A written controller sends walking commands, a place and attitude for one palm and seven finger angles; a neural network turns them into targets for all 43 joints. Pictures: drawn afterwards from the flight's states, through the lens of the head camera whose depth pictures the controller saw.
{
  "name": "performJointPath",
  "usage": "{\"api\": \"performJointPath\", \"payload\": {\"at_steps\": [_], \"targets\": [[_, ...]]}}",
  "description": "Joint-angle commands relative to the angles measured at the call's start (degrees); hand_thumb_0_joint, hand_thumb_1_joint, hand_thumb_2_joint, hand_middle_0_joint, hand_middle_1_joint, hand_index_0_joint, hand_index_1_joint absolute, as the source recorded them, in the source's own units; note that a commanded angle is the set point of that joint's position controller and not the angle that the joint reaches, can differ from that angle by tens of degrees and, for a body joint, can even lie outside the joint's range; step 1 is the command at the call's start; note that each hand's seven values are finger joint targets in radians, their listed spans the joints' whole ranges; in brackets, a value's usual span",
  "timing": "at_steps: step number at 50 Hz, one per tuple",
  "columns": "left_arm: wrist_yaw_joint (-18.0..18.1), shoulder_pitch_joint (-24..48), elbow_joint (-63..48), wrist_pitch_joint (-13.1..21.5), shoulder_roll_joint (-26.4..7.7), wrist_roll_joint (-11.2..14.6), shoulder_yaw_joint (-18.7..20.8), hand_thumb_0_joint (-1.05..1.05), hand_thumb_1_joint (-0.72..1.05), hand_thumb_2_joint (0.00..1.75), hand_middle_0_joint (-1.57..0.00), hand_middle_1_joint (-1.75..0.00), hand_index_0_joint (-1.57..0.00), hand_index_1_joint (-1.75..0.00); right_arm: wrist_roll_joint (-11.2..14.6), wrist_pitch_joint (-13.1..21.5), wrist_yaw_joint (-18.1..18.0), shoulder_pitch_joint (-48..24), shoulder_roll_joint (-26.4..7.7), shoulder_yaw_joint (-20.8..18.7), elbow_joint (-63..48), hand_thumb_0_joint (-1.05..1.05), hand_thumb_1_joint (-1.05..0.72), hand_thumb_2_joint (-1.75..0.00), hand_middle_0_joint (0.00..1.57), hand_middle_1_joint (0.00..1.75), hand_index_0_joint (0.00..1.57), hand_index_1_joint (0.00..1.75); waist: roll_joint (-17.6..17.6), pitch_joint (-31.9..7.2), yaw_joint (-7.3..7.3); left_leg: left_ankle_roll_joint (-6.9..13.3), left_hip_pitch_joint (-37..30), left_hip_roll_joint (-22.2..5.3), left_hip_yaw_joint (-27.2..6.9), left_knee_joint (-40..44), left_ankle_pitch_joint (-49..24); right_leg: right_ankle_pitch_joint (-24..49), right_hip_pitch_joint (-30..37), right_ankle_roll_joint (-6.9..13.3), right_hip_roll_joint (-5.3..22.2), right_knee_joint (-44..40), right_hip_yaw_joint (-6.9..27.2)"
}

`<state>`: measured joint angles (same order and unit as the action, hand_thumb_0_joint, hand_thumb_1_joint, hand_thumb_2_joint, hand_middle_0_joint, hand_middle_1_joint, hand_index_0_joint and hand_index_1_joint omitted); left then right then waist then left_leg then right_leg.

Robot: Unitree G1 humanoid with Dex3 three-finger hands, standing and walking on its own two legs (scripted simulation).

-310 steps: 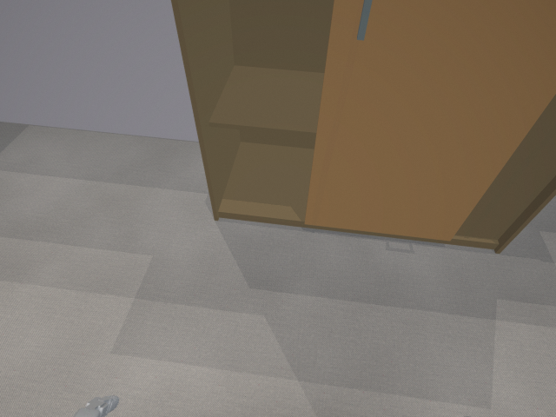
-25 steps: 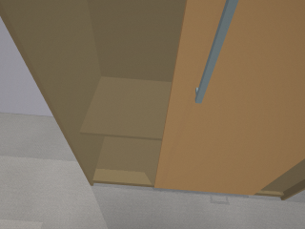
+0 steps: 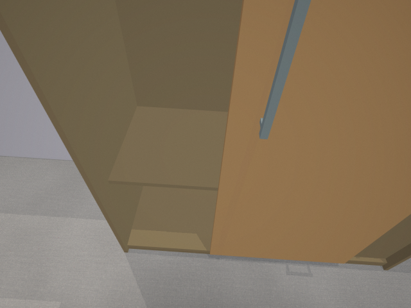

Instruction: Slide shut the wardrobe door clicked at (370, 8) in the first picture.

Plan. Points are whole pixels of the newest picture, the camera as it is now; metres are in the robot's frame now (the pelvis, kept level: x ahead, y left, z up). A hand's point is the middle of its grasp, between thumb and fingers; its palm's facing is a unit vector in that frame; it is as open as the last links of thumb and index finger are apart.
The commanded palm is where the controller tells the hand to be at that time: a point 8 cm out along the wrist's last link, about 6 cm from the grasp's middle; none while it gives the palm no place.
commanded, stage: look again from close up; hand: right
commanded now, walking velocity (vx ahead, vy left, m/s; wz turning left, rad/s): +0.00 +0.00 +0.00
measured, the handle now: (282, 61) +0.46 -0.09 +0.27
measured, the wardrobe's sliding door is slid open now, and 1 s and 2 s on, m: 0.40 0.40 0.40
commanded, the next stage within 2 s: raise the hand with hooked fingers in 0.78 s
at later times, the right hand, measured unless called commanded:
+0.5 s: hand out of the picture -0.03 -0.17 -0.17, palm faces +0.04 +0.98 -0.17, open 7.4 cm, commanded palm none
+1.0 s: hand out of the picture +0.06 -0.21 -0.11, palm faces +0.21 +0.95 -0.25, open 7.3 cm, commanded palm +0.09 -0.23 -0.05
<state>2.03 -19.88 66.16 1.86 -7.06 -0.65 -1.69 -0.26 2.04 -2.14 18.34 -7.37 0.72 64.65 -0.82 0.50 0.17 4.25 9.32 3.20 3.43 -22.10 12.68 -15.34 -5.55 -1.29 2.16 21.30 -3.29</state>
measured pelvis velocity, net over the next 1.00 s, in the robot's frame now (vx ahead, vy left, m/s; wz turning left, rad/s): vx -0.02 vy -0.02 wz -0.01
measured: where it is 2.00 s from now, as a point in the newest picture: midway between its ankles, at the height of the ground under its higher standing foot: outside the picture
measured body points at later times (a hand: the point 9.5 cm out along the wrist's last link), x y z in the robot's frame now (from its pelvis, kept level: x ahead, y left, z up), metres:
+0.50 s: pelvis -0.01 -0.01 +0.00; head +0.00 +0.00 +0.45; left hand -0.04 +0.19 -0.17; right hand -0.03 -0.22 -0.16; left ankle -0.01 +0.07 -0.74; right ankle -0.04 -0.13 -0.74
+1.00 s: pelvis -0.02 -0.02 +0.00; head -0.01 +0.00 +0.44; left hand +0.00 +0.21 -0.15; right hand +0.04 -0.26 -0.09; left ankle -0.01 +0.07 -0.74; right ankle -0.04 -0.13 -0.74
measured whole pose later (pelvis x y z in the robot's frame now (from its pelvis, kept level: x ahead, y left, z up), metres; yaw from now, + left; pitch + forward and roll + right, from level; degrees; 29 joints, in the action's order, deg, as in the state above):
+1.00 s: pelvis -0.02 -0.02 +0.00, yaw -1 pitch -1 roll +0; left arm 4.4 -22.3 54.5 12.0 -10.9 1.1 -0.9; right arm 6.4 -0.9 -6.0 29.4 -10.6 0.4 23.4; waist -2.4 2.1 -0.4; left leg 2.9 12.6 1.5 3.6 -26.5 13.0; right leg -16.1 -9.4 0.3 0.8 26.4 -3.2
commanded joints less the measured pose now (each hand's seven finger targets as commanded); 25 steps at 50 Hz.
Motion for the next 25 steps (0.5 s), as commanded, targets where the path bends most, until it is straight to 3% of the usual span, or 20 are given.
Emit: {"api": "performJointPath", "payload": {"at_steps": [1, 25], "targets": [[0.51, -5.70, -0.55, 0.33, -4.48, 0.22, 0.65, 0.00, 0.90, 0.90, -0.20, -0.30, -0.20, -0.30, -0.09, 0.40, -0.44, 4.61, -5.38, -0.66, -1.18, 0.00, -0.90, -0.90, 0.20, 0.30, 0.20, 0.30, 0.23, 3.82, -0.07, -0.79, 0.02, -8.78, -9.14, 3.69, -10.89, 8.03, -4.41, 2.30, 4.04, -3.30, 3.72], [0.55, -5.41, -0.66, 0.39, -4.14, 0.30, 0.68, 0.00, 0.90, 0.90, -0.20, -0.30, -0.20, -0.30, -0.22, 0.21, -0.46, 5.65, -4.77, -0.69, -0.90, 0.00, -0.90, -0.90, 0.20, 0.30, 0.20, 0.30, 0.59, 4.48, -0.43, -0.66, 1.12, -8.65, -8.58, 3.01, -8.28, 7.51, -4.95, 2.80, 4.07, -3.44, 4.33]]}}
